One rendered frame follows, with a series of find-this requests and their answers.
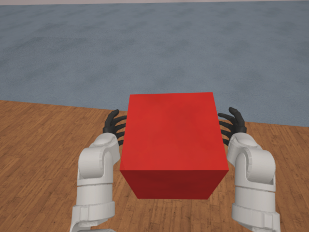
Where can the carton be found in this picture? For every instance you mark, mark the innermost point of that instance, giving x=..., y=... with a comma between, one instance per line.
x=173, y=146

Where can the robot left forearm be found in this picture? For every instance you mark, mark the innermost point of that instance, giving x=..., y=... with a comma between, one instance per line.
x=94, y=204

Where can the robot right forearm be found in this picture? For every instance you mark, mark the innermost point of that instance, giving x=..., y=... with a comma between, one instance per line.
x=255, y=184

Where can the robot left hand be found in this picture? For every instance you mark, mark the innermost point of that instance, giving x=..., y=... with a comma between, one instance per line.
x=110, y=125

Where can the robot right hand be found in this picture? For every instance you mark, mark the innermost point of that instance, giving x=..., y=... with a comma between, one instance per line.
x=237, y=121

